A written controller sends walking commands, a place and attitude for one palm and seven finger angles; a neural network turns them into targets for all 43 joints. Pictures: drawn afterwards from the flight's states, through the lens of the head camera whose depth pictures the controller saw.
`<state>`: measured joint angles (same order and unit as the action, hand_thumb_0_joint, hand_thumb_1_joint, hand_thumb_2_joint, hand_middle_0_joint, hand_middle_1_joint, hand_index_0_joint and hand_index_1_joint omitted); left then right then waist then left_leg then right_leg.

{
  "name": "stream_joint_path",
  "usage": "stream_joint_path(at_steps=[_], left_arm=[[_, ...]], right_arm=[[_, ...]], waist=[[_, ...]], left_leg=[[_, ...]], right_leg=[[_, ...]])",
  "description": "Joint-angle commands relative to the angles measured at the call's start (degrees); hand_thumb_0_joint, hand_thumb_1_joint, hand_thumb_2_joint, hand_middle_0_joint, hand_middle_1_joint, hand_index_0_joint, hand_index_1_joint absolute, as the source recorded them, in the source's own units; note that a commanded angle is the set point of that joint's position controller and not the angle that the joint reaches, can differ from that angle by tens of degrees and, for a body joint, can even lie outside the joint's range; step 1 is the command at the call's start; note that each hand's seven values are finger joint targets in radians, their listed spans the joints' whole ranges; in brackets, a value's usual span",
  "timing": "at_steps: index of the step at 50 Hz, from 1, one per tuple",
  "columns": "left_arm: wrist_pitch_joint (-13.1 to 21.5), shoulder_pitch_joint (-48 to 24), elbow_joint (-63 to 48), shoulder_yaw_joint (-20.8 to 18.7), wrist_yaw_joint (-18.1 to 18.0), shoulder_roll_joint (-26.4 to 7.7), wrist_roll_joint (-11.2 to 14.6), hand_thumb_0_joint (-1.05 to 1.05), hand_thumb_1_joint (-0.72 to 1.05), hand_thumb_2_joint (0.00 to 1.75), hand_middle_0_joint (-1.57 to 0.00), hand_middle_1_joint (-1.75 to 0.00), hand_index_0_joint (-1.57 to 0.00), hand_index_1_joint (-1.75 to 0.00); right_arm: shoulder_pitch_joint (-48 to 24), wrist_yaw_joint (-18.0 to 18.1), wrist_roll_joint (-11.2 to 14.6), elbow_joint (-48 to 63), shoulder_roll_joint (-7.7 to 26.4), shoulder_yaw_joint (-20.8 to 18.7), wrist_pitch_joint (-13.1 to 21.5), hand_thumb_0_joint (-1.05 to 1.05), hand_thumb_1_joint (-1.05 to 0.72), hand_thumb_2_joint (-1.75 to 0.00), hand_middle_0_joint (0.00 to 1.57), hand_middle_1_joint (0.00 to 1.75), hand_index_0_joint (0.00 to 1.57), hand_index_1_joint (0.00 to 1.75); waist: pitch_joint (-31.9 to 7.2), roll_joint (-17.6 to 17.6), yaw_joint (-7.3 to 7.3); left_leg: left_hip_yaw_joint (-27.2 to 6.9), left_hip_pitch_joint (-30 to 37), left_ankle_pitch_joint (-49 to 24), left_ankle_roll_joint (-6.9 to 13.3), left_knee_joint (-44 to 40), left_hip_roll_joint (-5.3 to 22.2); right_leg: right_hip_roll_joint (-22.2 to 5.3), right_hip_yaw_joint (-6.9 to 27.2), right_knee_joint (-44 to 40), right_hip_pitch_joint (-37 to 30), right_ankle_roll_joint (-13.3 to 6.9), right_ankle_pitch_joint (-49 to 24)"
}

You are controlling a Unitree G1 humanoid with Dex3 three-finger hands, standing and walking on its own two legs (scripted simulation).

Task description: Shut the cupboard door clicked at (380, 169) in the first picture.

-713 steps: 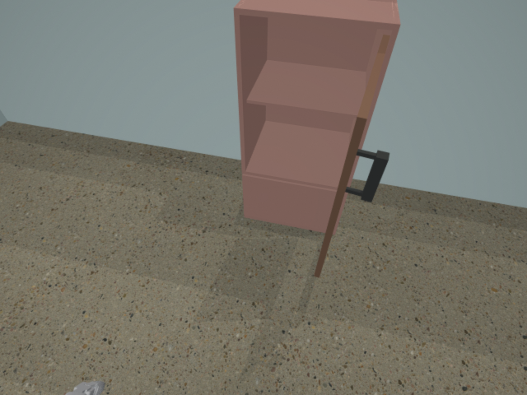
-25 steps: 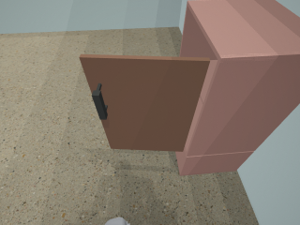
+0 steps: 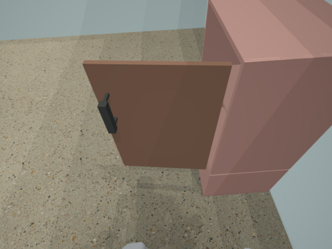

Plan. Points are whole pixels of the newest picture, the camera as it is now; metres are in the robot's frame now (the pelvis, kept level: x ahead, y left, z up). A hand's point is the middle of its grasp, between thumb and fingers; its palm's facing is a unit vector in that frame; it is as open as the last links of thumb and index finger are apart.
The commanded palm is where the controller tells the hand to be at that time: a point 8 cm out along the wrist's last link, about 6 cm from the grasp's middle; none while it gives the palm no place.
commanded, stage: come to a stop and stand still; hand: left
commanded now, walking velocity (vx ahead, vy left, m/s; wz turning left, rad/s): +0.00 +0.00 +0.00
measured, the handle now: (109, 113) +0.50 +0.23 -0.01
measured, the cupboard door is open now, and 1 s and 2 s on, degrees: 82 82 82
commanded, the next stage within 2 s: look again from close up in 1.94 s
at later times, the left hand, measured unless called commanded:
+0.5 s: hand out of the picture -0.02 +0.17 -0.17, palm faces +0.04 -0.98 -0.20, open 7.4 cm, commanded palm none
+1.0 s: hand out of the picture -0.13 +0.17 -0.18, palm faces +0.10 -0.99 -0.11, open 7.4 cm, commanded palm none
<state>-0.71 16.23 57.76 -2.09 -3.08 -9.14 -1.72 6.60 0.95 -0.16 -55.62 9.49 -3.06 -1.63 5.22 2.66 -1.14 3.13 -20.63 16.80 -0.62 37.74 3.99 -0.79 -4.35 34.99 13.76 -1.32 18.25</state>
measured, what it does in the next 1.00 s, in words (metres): shifts its weight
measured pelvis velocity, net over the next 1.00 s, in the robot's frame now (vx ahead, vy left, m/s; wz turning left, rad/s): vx -0.10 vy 0.02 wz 0.03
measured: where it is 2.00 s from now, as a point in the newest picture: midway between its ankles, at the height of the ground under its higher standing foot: outside the picture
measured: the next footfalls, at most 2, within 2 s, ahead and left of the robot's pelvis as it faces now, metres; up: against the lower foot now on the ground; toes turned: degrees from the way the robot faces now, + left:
right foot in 1.46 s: -0.20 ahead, -0.02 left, +0.00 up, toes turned -6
left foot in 1.76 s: -0.19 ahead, +0.23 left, +0.00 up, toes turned +5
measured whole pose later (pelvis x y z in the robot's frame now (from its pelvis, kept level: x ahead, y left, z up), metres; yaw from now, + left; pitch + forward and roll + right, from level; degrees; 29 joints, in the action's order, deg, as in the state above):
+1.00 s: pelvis -0.10 +0.02 +0.01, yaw +2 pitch -4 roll -2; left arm -1.4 22.0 61.3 -1.4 -1.2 -7.2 -1.4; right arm 16.9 1.1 -1.2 -61.1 7.7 -1.1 -1.7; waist 0.4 -1.3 -0.5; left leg -0.4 -21.2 14.6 2.2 29.9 -2.3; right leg 0.0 -3.6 30.3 17.5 -1.3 18.1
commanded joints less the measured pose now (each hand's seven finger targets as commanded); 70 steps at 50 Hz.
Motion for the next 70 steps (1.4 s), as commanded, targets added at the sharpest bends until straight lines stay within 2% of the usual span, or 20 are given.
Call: stream_joint_path(at_steps=[1, 5, 6, 9, 17, 24, 32, 47, 51, 52, 54, 55, 56, 57, 58, 59, 62, 67, 68, 70], left_arm=[[2.53, 4.02, -6.57, -1.33, -0.89, -9.44, -0.38, 0.0, 0.9, 0.9, -0.2, -0.3, -0.2, -0.3], [1.8, -0.49, -7.95, -0.5, -0.32, -9.7, 0.27, 0.0, 0.9, 0.9, -0.2, -0.3, -0.2, -0.3], [1.59, -0.82, -7.95, -0.34, -0.14, -9.06, 0.47, 0.0, 0.9, 0.9, -0.2, -0.3, -0.2, -0.3], [0.56, 1.34, -7.67, -0.33, 0.14, -8.52, 0.34, 0.0, 0.9, 0.9, -0.2, -0.3, -0.2, -0.3], [1.3, 1.8, -6.6, -0.42, 0.8, -9.08, 0.77, 0.0, 0.9, 0.9, -0.2, -0.3, -0.2, -0.3], [0.73, 1.94, -5.01, -0.48, 0.98, -8.02, 0.96, 0.0, 0.9, 0.9, -0.2, -0.3, -0.2, -0.3], [0.89, 6.48, -1.65, 0.11, 1.25, -5.33, 1.0, 0.0, 0.9, 0.9, -0.2, -0.3, -0.2, -0.3], [0.28, 9.75, 1.77, -0.07, 1.46, -3.86, 0.33, 0.0, 0.9, 0.9, -0.2, -0.3, -0.2, -0.3], [-0.63, 5.74, 0.57, -1.31, 1.2, -5.35, 0.09, 0.0, 0.9, 0.9, -0.2, -0.3, -0.2, -0.3], [-0.68, 2.03, -0.6, -1.66, 0.89, -6.5, 0.07, 0.0, 0.9, 0.9, -0.2, -0.3, -0.2, -0.3], [-0.33, -10.61, -4.67, -2.81, -0.11, -8.08, -0.19, 0.0, 0.9, 0.9, -0.2, -0.3, -0.2, -0.3], [-0.17, -11.16, -5.11, -2.45, -0.03, -7.31, -0.15, 0.0, 0.9, 0.9, -0.2, -0.3, -0.2, -0.3], [-0.61, -5.91, -4.4, -1.55, 0.09, -4.23, 0.35, 0.0, 0.9, 0.9, -0.2, -0.3, -0.2, -0.3], [-0.77, -0.43, -4.12, -0.97, 0.31, -1.11, 0.98, 0.0, 0.9, 0.9, -0.2, -0.3, -0.2, -0.3], [-1.4, 3.99, -2.99, -1.8, 0.57, -2.39, 0.69, 0.0, 0.9, 0.9, -0.2, -0.3, -0.2, -0.3], [-2.14, 6.93, -1.56, -2.37, 0.83, -3.36, -0.04, 0.0, 0.9, 0.9, -0.2, -0.3, -0.2, -0.3], [-1.97, 11.16, -0.12, -2.23, 2.24, -3.8, -0.45, 0.0, 0.9, 0.9, -0.2, -0.3, -0.2, -0.3], [-2.47, 14.34, -0.9, -1.47, 2.79, -4.56, 0.27, 0.0, 0.9, 0.9, -0.2, -0.3, -0.2, -0.3], [-2.98, 16.52, -0.58, -1.33, 2.74, -4.45, 0.9, 0.0, 0.9, 0.9, -0.2, -0.3, -0.2, -0.3], [-4.03, 24.38, 2.11, -2.02, 2.47, -4.81, 2.14, 0.0, 0.9, 0.9, -0.2, -0.3, -0.2, -0.3]], right_arm=[[2.83, -0.34, -0.18, 6.57, 2.08, -0.95, 0.49, 0.0, -0.9, -0.9, 0.2, 0.3, 0.2, 0.3], [7.46, -0.83, -0.41, 4.79, 2.93, -0.28, 0.57, 0.0, -0.9, -0.9, 0.2, 0.3, 0.2, 0.3], [8.9, -0.8, -0.55, 4.19, 4.23, -0.21, 0.91, 0.0, -0.9, -0.9, 0.2, 0.3, 0.2, 0.3], [8.2, -0.78, -1.34, 3.79, 6.2, 0.24, 1.04, 0.0, -0.9, -0.9, 0.2, 0.3, 0.2, 0.3], [15.64, -0.43, -1.3, 0.69, 4.34, 1.3, 1.53, 0.0, -0.9, -0.9, 0.2, 0.3, 0.2, 0.3], [19.17, -0.27, -1.45, -1.88, 3.89, 1.47, 1.4, 0.0, -0.9, -0.9, 0.2, 0.3, 0.2, 0.3], [17.55, 0.25, -1.25, -3.31, 3.47, 1.61, 1.94, 0.0, -0.9, -0.9, 0.2, 0.3, 0.2, 0.3], [14.09, 0.57, -1.18, -4.13, 3.81, 0.77, 0.63, 0.0, -0.9, -0.9, 0.2, 0.3, 0.2, 0.3], [17.54, 0.57, -1.7, -4.33, 3.26, -0.21, -0.83, 0.0, -0.9, -0.9, 0.2, 0.3, 0.2, 0.3], [20.94, 0.57, -1.67, -5.12, 2.48, -0.6, -1.3, 0.0, -0.9, -0.9, 0.2, 0.3, 0.2, 0.3], [29.8, 0.36, -1.14, -7.04, 2.16, -1.33, -1.03, 0.0, -0.9, -0.9, 0.2, 0.3, 0.2, 0.3], [31.32, 0.12, -0.84, -7.0, 1.5, -0.58, 0.22, 0.0, -0.9, -0.9, 0.2, 0.3, 0.2, 0.3], [28.87, 0.17, -1.28, -6.07, 2.33, 0.04, 1.32, 0.0, -0.9, -0.9, 0.2, 0.3, 0.2, 0.3], [24.11, 0.91, -1.92, -4.05, 4.58, 0.5, 2.19, 0.0, -0.9, -0.9, 0.2, 0.3, 0.2, 0.3], [16.57, 1.53, -1.84, -1.87, 6.82, 0.37, 1.7, 0.0, -0.9, -0.9, 0.2, 0.3, 0.2, 0.3], [9.64, 1.51, -1.67, -0.05, 7.43, 0.4, 1.43, 0.0, -0.9, -0.9, 0.2, 0.3, 0.2, 0.3], [6.41, 1.31, -1.61, 1.05, 7.61, 0.36, 2.83, 0.0, -0.9, -0.9, 0.2, 0.3, 0.2, 0.3], [14.35, 2.04, -2.2, -2.3, 7.55, -0.8, 1.81, 0.0, -0.9, -0.9, 0.2, 0.3, 0.2, 0.3], [15.88, 2.03, -2.33, -2.67, 7.85, -0.93, 1.12, 0.0, -0.9, -0.9, 0.2, 0.3, 0.2, 0.3], [12.72, 2.17, -1.82, -2.09, 8.77, -1.73, -0.82, 0.0, -0.9, -0.9, 0.2, 0.3, 0.2, 0.3]], waist=[[-8.29, -11.47, 0.78], [-1.23, -10.88, 3.11], [-0.1, -7.29, 3.4], [4.6, 1.9, 1.25], [-1.39, -5.54, 2.14], [1.25, -3.89, 2.16], [-0.52, 0.52, 0.34], [-0.03, -3.11, 1.33], [-1.88, -8.88, 4.09], [-3.4, -12.47, 6.14], [-1.83, -13.62, 11.7], [2.27, -7.57, 11.26], [5.41, 7.76, 8.12], [8.3, 20.53, 4.17], [4.77, 16.8, 0.65], [2.67, 14.48, -2.65], [0.22, 2.0, -4.37], [-1.22, 6.87, 0.75], [-2.29, 6.46, 0.8], [0.6, 2.04, -2.63]], left_leg=[[-0.62, -2.42, 7.41, 0.96, 7.96, -3.25], [0.23, 9.76, -0.28, 0.81, -6.75, -3.15], [-1.76, 11.11, -1.09, 1.44, -9.7, -1.6], [-8.12, -1.6, 11.63, 3.28, -17.26, 1.35], [-4.05, 2.58, 4.7, 2.05, -11.66, -1.7], [-6.18, -0.39, 8.0, 2.4, -11.71, -1.7], [-10.48, -5.37, 12.3, 3.19, -18.94, -0.12], [-8.97, -0.44, 13.18, 2.33, -15.77, -3.11], [-3.54, 7.82, 7.2, 0.94, -0.31, -7.56], [-0.29, 14.0, 3.62, 0.37, 9.69, -8.69], [-3.31, 21.58, 2.99, 1.64, 16.77, -3.96], [-5.53, 17.43, 6.8, 2.34, 3.49, -2.32], [-14.87, 7.54, 18.76, 3.33, -16.7, 1.63], [-31.75, -5.94, 28.5, 3.3, -32.03, 9.63], [-35.88, -15.37, 35.62, 6.18, -36.08, 12.42], [-36.1, -19.76, 39.3, 6.49, -36.18, 12.0], [-25.88, -18.79, 28.5, 5.67, -34.27, 7.71], [-18.58, -0.88, 23.39, 0.81, -36.88, 5.02], [-17.15, 1.99, 18.57, -0.49, -37.31, 3.58], [-6.43, -2.27, 9.47, -7.12, -32.44, -1.84]], right_leg=[[-14.63, 13.25, -7.59, -5.97, -8.08, -44.06], [-9.99, 10.76, -13.39, 9.26, -4.76, -4.19], [-8.16, 10.09, -13.66, 11.97, -3.45, 4.12], [-3.9, 8.05, -13.9, 7.59, -1.49, 14.64], [-7.65, 11.02, -18.92, 7.04, -3.33, 17.12], [-6.75, 9.64, -17.4, 10.25, -2.77, 19.59], [-3.76, 7.28, -13.01, 1.77, -1.59, 12.12], [-3.1, 8.11, -14.85, 8.89, -1.24, 16.69], [-6.28, 9.87, -19.33, 20.34, -2.73, 22.91], [-9.34, 11.12, -23.16, 26.32, -3.8, 24.75], [-12.55, 10.71, -21.41, 36.15, -3.04, 19.46], [-9.91, 9.34, -12.68, 33.9, -1.82, 18.24], [-2.71, 5.76, 5.11, 29.21, -0.89, 16.91], [4.2, 3.68, 19.67, 22.94, 1.41, 10.43], [2.51, 9.5, 29.2, 14.86, 0.4, 5.33], [3.31, 8.37, 37.42, 12.05, 0.5, 3.48], [3.18, 5.73, 40.7, 10.26, 0.45, -1.4], [5.86, -2.41, 6.69, 0.6, -1.73, 14.02], [7.47, -4.16, -2.49, -4.5, -2.36, 15.54], [9.39, -7.85, -21.17, -17.88, -4.09, 5.79]])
